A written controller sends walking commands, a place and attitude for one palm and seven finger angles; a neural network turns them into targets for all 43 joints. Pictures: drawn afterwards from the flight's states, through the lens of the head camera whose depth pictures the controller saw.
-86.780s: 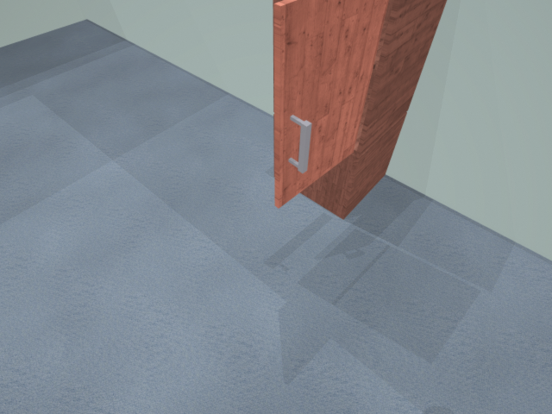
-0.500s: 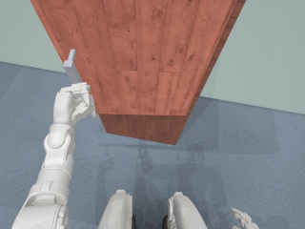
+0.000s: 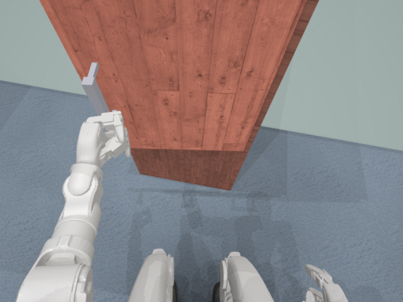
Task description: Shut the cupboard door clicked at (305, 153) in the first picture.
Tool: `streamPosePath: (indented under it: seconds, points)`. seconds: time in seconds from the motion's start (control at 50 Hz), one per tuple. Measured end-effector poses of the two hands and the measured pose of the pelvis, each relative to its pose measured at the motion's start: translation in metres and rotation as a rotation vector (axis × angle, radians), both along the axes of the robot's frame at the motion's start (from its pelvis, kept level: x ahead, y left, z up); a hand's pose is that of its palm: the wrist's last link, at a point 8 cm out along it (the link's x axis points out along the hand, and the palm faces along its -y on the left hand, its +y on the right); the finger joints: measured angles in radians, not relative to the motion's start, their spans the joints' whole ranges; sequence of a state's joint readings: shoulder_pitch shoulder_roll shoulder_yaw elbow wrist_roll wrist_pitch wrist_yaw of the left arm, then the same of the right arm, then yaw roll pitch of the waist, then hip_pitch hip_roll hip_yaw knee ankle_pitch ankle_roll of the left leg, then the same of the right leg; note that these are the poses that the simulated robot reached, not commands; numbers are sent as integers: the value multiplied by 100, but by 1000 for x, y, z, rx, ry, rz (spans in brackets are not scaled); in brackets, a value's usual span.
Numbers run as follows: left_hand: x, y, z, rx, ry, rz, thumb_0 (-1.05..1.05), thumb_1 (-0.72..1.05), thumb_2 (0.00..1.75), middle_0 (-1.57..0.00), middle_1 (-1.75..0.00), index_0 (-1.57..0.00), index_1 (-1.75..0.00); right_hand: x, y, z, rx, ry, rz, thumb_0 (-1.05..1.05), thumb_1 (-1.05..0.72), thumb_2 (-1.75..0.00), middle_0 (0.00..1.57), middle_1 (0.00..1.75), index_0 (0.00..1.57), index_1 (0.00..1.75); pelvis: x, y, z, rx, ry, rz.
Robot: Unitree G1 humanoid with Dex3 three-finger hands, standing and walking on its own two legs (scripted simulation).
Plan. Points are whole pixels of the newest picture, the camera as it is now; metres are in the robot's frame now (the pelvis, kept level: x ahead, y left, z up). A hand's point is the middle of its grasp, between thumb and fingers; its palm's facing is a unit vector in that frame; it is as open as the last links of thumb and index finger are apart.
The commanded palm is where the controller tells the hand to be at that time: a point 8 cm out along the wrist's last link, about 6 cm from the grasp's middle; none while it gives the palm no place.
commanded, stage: push the door shut along its arc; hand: left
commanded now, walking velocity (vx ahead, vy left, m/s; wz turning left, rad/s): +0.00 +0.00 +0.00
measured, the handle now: (103, 101) +0.51 +0.21 +0.04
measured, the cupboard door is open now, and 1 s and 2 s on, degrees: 10 0 0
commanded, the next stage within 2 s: pull the fist back off the door in 1.14 s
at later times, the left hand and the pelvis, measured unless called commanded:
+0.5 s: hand (122, 115) +0.48 +0.16 +0.04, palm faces -0.16 -0.99 -0.05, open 3.1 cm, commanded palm +0.48 +0.19 +0.03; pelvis -0.01 +0.00 -0.02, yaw +0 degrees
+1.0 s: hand (134, 107) +0.50 +0.14 +0.03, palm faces -0.26 -0.96 -0.05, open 3.1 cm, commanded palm +0.54 +0.15 +0.03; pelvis -0.03 +0.01 -0.04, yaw -1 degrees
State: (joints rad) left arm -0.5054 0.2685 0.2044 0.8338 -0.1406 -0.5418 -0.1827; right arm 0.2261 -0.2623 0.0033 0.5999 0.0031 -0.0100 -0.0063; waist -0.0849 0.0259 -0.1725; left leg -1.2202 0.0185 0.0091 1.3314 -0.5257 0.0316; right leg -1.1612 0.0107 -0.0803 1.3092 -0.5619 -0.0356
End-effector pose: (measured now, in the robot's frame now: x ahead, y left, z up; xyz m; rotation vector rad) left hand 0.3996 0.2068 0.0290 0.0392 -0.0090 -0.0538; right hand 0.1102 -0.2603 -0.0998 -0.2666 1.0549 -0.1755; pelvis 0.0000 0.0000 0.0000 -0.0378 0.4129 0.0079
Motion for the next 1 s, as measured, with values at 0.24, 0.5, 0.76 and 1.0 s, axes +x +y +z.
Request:
streamPosePath:
  seconds: [0.24, 0.5, 0.76, 1.0]
  points:
    - [39, 10, 12, 18, 3, -45, 2, 90, 90, -132, -150, -130, -150, -31, -5, -14, 2, 92, -41, 1, -91, -90, 21, 30, 20, 30, -1, -4, -7, -3, 24, -1]
    - [64, 13, 11, 11, 17, -106, 2, 90, 90, -131, -150, -131, -150, -75, -10, -17, -28, 201, -86, 1, -91, -90, 21, 30, 20, 30, -6, 0, -15, -21, 51, 4]
    - [94, -7, 7, 22, 30, -206, 2, 90, 90, -130, -150, -130, -150, -97, -2, -17, -63, 229, -100, 1, -91, -90, 21, 30, 20, 30, -13, 10, -24, -44, 86, 5]
    - [93, -7, 7, 20, 38, -206, 2, 90, 90, -130, -150, -130, -150, -118, 8, -23, -69, 211, -90, 0, -91, -90, 21, 30, 20, 30, -31, 12, -35, -57, 83, 10]
